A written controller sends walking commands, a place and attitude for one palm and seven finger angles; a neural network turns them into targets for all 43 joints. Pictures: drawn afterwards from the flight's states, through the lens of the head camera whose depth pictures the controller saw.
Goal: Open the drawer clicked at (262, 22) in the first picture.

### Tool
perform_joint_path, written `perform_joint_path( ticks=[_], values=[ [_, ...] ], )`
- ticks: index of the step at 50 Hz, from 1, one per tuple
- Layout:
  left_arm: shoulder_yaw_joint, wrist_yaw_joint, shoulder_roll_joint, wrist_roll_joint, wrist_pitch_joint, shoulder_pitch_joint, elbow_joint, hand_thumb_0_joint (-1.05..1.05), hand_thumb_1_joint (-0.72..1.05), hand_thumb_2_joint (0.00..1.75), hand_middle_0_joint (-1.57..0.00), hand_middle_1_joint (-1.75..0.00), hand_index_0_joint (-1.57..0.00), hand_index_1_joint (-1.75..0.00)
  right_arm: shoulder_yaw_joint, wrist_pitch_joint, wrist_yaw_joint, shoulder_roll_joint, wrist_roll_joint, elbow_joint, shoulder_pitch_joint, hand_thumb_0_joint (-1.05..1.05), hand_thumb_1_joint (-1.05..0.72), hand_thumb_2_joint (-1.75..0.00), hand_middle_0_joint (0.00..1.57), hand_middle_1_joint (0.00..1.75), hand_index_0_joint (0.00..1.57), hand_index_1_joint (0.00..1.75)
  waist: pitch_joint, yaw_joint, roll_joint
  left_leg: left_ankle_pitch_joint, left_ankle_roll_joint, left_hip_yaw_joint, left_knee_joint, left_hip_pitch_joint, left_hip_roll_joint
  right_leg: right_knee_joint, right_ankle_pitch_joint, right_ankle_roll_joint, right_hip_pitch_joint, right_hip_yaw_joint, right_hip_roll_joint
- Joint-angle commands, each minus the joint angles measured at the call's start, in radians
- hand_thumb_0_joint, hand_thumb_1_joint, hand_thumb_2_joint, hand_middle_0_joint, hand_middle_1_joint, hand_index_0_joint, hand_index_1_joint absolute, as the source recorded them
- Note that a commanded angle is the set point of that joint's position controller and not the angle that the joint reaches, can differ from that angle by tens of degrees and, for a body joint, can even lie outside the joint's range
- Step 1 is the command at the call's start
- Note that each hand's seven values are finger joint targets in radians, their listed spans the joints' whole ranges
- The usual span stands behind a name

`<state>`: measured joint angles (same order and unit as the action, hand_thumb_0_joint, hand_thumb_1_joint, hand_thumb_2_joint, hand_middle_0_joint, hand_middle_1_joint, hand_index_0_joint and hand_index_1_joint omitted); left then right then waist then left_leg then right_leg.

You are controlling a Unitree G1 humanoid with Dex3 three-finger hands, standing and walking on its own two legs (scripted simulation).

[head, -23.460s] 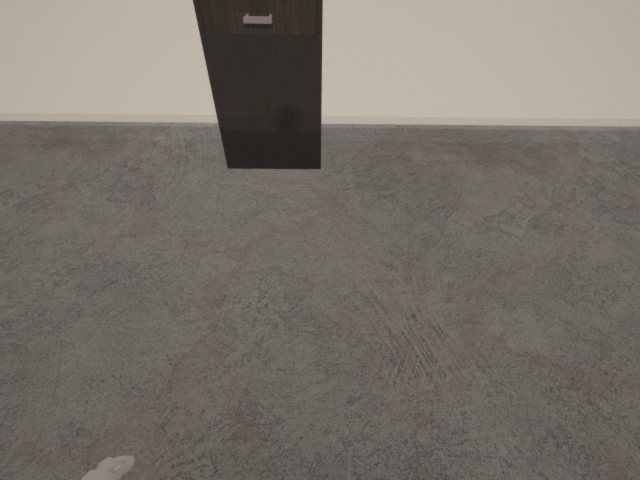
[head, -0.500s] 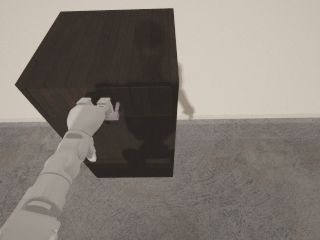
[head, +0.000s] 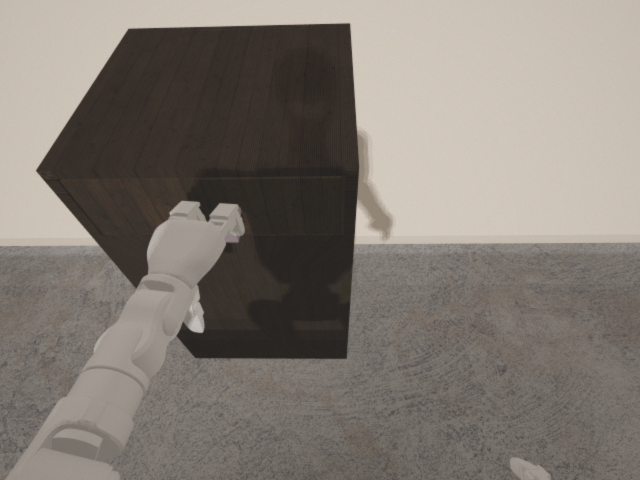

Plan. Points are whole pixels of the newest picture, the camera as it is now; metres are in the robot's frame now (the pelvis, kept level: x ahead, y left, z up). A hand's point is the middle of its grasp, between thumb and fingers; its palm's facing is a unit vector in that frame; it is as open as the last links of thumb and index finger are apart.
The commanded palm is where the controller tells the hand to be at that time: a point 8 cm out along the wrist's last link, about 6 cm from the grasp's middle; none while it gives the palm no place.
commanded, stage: re-aim the fingers above the handle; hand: left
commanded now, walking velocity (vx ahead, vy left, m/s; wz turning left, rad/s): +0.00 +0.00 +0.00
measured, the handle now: (207, 223) +0.49 +0.23 -0.02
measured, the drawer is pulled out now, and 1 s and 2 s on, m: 0.00 0.00 0.00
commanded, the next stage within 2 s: lower the fingers behind the handle in 0.20 s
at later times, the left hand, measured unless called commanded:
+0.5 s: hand (217, 257) +0.39 +0.18 +0.02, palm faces +0.03 -0.09 -0.99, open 13.8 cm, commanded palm +0.37 +0.22 +0.07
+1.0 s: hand (202, 262) +0.40 +0.21 -0.01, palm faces +0.02 -0.06 -1.00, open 13.9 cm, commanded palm +0.38 +0.22 +0.04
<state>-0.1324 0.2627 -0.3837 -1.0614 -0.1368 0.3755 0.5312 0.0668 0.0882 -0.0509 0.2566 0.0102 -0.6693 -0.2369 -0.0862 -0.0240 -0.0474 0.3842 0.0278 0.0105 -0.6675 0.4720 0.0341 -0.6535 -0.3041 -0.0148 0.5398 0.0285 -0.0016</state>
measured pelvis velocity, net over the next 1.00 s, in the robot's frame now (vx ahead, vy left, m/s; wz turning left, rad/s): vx -0.02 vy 0.00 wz -0.03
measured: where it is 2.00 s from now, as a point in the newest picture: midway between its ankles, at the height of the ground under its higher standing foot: outside the picture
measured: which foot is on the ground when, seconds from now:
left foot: down 0.00-1.00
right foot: down 0.00-1.00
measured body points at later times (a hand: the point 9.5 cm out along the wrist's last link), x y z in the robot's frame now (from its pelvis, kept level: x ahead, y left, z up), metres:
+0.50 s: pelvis -0.01 -0.01 -0.01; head +0.06 -0.03 +0.43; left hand +0.39 +0.18 +0.07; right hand +0.07 -0.29 -0.14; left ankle -0.04 +0.10 -0.72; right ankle +0.01 -0.11 -0.72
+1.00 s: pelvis -0.02 +0.00 -0.02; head +0.06 -0.02 +0.43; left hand +0.39 +0.21 +0.05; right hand +0.06 -0.28 -0.15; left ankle -0.04 +0.10 -0.72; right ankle +0.01 -0.11 -0.72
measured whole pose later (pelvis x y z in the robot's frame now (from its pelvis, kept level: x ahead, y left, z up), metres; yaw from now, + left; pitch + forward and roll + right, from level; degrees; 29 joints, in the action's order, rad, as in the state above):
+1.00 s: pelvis -0.02 +0.00 -0.02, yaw -2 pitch +16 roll +0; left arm -0.03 0.42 -0.40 -1.11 -0.15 0.54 0.84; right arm 0.07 0.07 -0.03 0.26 0.01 -0.69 -0.28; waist -0.15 0.01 -0.03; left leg 0.42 0.03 -0.02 -0.80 0.67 0.02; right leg -0.78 -0.32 -0.02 0.75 0.00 -0.01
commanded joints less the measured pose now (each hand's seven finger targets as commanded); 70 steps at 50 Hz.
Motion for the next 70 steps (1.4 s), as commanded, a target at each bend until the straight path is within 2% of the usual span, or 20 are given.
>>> perform_joint_path(
  ticks=[1, 4, 8, 11, 14, 17, 20, 22, 27, 32, 36, 39, 40, 42, 47, 50, 53, 59, 65, 70],
  values=[
    [0.256, 0.201, -0.326, -0.033, 0.044, 0.539, -0.121, 0.00, -0.50, 0.30, -0.30, -1.20, -0.30, -1.20, 0.027, -0.035, 0.005, 0.100, 0.003, 0.050, -0.018, 0.00, -0.90, -0.90, 0.20, 0.30, 0.20, 0.30, -0.371, 0.013, -0.051, -0.455, -0.036, -0.001, 0.031, -0.115, 0.004, -0.002, 0.291, -0.043, -0.148, 0.000, -0.037],
    [0.222, 0.218, -0.321, -0.015, 0.173, 0.516, 0.058, 0.00, -0.50, 0.30, -0.30, -1.20, -0.30, -1.20, 0.011, -0.027, 0.004, 0.102, -0.014, 0.051, 0.029, 0.00, -0.90, -0.90, 0.20, 0.30, 0.20, 0.30, -0.325, 0.005, 0.046, -0.321, -0.018, -0.034, 0.074, -0.013, 0.012, 0.031, 0.256, -0.027, -0.221, -0.020, -0.027],
    [0.136, 0.088, -0.291, 0.020, 0.299, 0.458, 0.251, 0.00, -0.50, 0.30, -0.30, -1.20, -0.30, -1.20, 0.002, -0.004, -0.008, 0.129, -0.034, 0.072, 0.020, 0.00, -0.90, -0.90, 0.20, 0.30, 0.20, 0.30, -0.338, 0.014, 0.107, -0.294, -0.007, -0.057, 0.112, 0.013, 0.009, 0.072, 0.285, -0.017, -0.312, -0.031, -0.020],
    [0.042, -0.064, -0.205, 0.069, 0.266, 0.434, 0.177, 0.00, -0.50, 0.30, -0.30, -1.20, -0.30, -1.20, 0.006, -0.001, -0.030, 0.151, -0.043, 0.118, 0.017, 0.00, -0.90, -0.90, 0.20, 0.30, 0.20, 0.30, -0.352, 0.055, 0.171, -0.315, 0.015, -0.057, 0.103, -0.017, 0.006, 0.092, 0.364, -0.006, -0.351, -0.033, -0.012],
    [0.001, -0.159, -0.153, 0.110, 0.114, 0.512, 0.049, 0.00, -0.50, 0.30, -0.30, -1.20, -0.30, -1.20, 0.008, -0.023, -0.045, 0.146, -0.028, 0.125, 0.006, 0.00, -0.90, -0.90, 0.20, 0.30, 0.20, 0.30, -0.259, 0.092, 0.173, -0.256, 0.027, -0.035, 0.083, -0.029, 0.012, 0.105, 0.303, 0.001, -0.268, -0.041, -0.006],
    [0.131, -0.120, -0.276, 0.074, -0.039, 0.553, -0.090, 0.00, -0.50, 0.30, -0.30, -1.20, -0.30, -1.20, 0.023, -0.033, -0.050, 0.129, -0.008, 0.116, -0.030, 0.00, -0.90, -0.90, 0.20, 0.30, 0.20, 0.30, -0.339, 0.052, 0.054, -0.320, 0.023, -0.024, 0.048, -0.070, 0.020, 0.062, 0.317, -0.019, -0.237, -0.052, -0.014],
    [0.237, 0.032, -0.326, 0.001, -0.129, 0.542, -0.109, 0.00, -0.50, 0.30, -0.30, -1.20, -0.30, -1.20, 0.034, -0.039, -0.031, 0.108, 0.001, 0.085, -0.061, 0.00, -0.90, -0.90, 0.20, 0.30, 0.20, 0.30, -0.360, 0.030, -0.054, -0.366, 0.002, -0.009, 0.004, -0.040, 0.012, -0.002, 0.303, -0.034, -0.129, -0.039, -0.020],
    [0.345, 0.146, -0.411, -0.029, -0.114, 0.518, -0.089, 0.00, -0.50, 0.30, -0.30, -1.20, -0.30, -1.20, 0.037, -0.042, -0.009, 0.112, 0.011, 0.060, -0.058, 0.00, -0.90, -0.90, 0.20, 0.30, 0.20, 0.30, -0.373, -0.007, -0.069, -0.378, -0.012, -0.004, -0.013, 0.021, 0.013, -0.047, 0.288, -0.043, -0.121, -0.031, -0.026],
    [0.270, 0.307, -0.303, -0.040, 0.110, 0.432, 0.097, 0.00, -0.50, 0.30, -0.30, -1.20, -0.30, -1.20, 0.039, -0.037, 0.035, 0.112, 0.011, 0.052, -0.028, 0.00, -0.90, -0.90, 0.20, 0.30, 0.20, 0.30, -0.439, -0.001, -0.005, -0.370, -0.019, -0.047, -0.022, 0.077, 0.018, -0.060, 0.329, -0.034, -0.162, -0.026, -0.035],
    [0.066, 0.176, -0.176, 0.009, 0.285, 0.572, 0.209, 0.00, -0.50, 0.30, -0.30, -1.20, -0.30, -1.20, 0.042, -0.026, 0.014, 0.144, -0.032, 0.055, -0.039, 0.00, -0.90, -0.90, 0.20, 0.30, 0.20, 0.30, -0.417, 0.095, 0.099, -0.290, 0.005, -0.045, 0.028, 0.022, 0.000, 0.027, 0.275, -0.013, -0.180, -0.027, -0.034],
    [0.047, 0.033, -0.182, 0.059, 0.171, 0.628, 0.134, 0.00, -0.50, 0.30, -0.30, -1.20, -0.30, -1.20, 0.033, -0.041, -0.036, 0.147, -0.026, 0.067, -0.048, 0.00, -0.90, -0.90, 0.20, 0.30, 0.20, 0.30, -0.388, 0.118, 0.146, -0.240, 0.029, -0.026, 0.030, -0.014, 0.004, 0.050, 0.243, -0.002, -0.189, -0.032, -0.019],
    [0.115, 0.011, -0.256, 0.025, 0.048, 0.557, 0.150, 0.00, -0.50, 0.30, -0.30, -1.20, -0.30, -1.20, 0.024, -0.049, -0.050, 0.138, -0.012, 0.060, -0.065, 0.00, -0.90, -0.90, 0.20, 0.30, 0.20, 0.30, -0.334, 0.084, 0.093, -0.223, 0.026, -0.020, 0.017, 0.019, 0.007, 0.028, 0.210, -0.014, -0.136, -0.040, -0.017],
    [0.066, 0.015, -0.183, 0.005, 0.028, 0.517, 0.176, 0.00, -0.50, 0.30, -0.30, -1.20, -0.30, -1.20, 0.022, -0.052, -0.046, 0.127, -0.010, 0.063, -0.071, 0.00, -0.90, -0.90, 0.20, 0.30, 0.20, 0.30, -0.301, 0.082, 0.078, -0.227, 0.022, -0.021, 0.013, 0.031, 0.007, 0.026, 0.199, -0.018, -0.096, -0.032, -0.018],
    [0.100, 0.044, -0.194, -0.023, -0.009, 0.472, 0.207, 0.00, -0.50, 0.30, -0.30, -1.20, -0.30, -1.20, 0.026, -0.048, -0.026, 0.127, -0.012, 0.057, -0.083, 0.00, -0.90, -0.90, 0.20, 0.30, 0.20, 0.30, -0.257, 0.060, 0.029, -0.237, 0.010, -0.014, 0.000, 0.049, 0.002, 0.007, 0.171, -0.034, -0.029, -0.022, -0.027],
    [0.234, 0.185, -0.287, -0.032, -0.011, 0.462, 0.175, 0.00, -0.50, 0.30, -0.30, -1.20, -0.30, -1.20, 0.036, -0.051, 0.014, 0.126, 0.001, 0.064, -0.089, 0.00, -0.90, -0.90, 0.20, 0.30, 0.20, 0.30, -0.367, 0.015, -0.006, -0.303, -0.003, -0.016, -0.049, 0.109, 0.003, -0.076, 0.224, -0.041, -0.036, -0.020, -0.035],
    [0.166, 0.246, -0.212, -0.060, 0.053, 0.491, 0.210, 0.00, -0.50, 0.30, -0.30, -1.20, -0.30, -1.20, 0.044, -0.052, 0.032, 0.126, -0.002, 0.055, -0.099, 0.00, -0.90, -0.90, 0.20, 0.30, 0.20, 0.30, -0.378, 0.052, 0.018, -0.308, -0.007, -0.019, -0.065, 0.107, -0.003, -0.084, 0.226, -0.037, 0.009, -0.008, -0.040],
    [0.161, 0.268, -0.232, -0.063, 0.130, 0.551, 0.255, 0.00, -0.50, 0.30, -0.30, -1.20, -0.30, -1.20, 0.046, -0.043, 0.038, 0.141, -0.005, 0.040, -0.105, 0.00, -0.90, -0.90, 0.20, 0.30, 0.20, 0.30, -0.398, 0.071, 0.044, -0.295, -0.005, -0.018, -0.065, 0.101, -0.007, -0.079, 0.208, -0.031, 0.015, -0.009, -0.041],
    [0.115, 0.208, -0.216, -0.017, 0.233, 0.579, 0.359, 0.00, -0.50, 0.30, -0.30, -1.20, -0.30, -1.20, 0.029, -0.022, 0.020, 0.145, -0.014, 0.034, -0.103, 0.00, -0.90, -0.90, 0.20, 0.30, 0.20, 0.30, -0.396, 0.081, 0.088, -0.236, 0.006, -0.029, -0.033, 0.116, 0.000, -0.044, 0.194, -0.020, -0.053, -0.019, -0.035],
    [0.087, 0.106, -0.207, -0.015, 0.196, 0.476, 0.428, 0.00, -0.50, 0.30, -0.30, -1.20, -0.30, -1.20, 0.009, -0.019, -0.001, 0.151, -0.019, 0.060, -0.103, 0.00, -0.90, -0.90, 0.20, 0.30, 0.20, 0.30, -0.270, 0.075, 0.150, -0.128, 0.017, -0.039, -0.024, 0.204, 0.005, -0.014, 0.117, -0.016, -0.041, -0.030, -0.026],
    [0.087, 0.079, -0.200, -0.018, 0.123, 0.409, 0.413, 0.00, -0.50, 0.30, -0.30, -1.20, -0.30, -1.20, 0.011, -0.031, -0.005, 0.146, -0.019, 0.080, -0.117, 0.00, -0.90, -0.90, 0.20, 0.30, 0.20, 0.30, -0.257, 0.067, 0.145, -0.107, 0.019, -0.044, -0.060, 0.252, 0.007, -0.037, 0.105, -0.019, -0.007, -0.040, -0.025]
  ],
)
